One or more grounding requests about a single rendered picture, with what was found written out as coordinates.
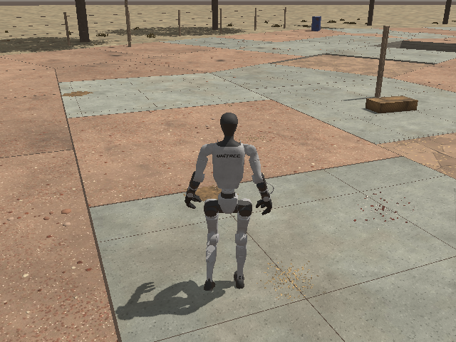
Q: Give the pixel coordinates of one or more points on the robot right upper arm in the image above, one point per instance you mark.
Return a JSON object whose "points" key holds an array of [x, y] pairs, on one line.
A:
{"points": [[251, 151]]}

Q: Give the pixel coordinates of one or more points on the left robot hand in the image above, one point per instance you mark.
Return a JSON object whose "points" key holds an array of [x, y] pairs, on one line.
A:
{"points": [[195, 198]]}

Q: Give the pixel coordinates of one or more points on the robot left upper arm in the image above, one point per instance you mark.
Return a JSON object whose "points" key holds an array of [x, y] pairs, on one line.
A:
{"points": [[202, 161]]}

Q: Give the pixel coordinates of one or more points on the robot head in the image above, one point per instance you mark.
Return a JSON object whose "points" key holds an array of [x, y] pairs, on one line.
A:
{"points": [[228, 124]]}

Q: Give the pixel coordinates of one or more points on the robot left forearm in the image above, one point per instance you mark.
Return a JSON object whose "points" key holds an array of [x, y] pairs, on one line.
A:
{"points": [[192, 187]]}

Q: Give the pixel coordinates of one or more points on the right robot thigh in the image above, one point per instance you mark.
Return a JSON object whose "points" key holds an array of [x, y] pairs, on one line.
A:
{"points": [[243, 217]]}

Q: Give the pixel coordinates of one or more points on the robot right forearm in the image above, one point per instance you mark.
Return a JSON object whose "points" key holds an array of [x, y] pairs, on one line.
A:
{"points": [[263, 190]]}

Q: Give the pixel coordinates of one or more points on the right robot hand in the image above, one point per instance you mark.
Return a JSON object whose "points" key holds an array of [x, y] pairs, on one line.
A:
{"points": [[264, 204]]}

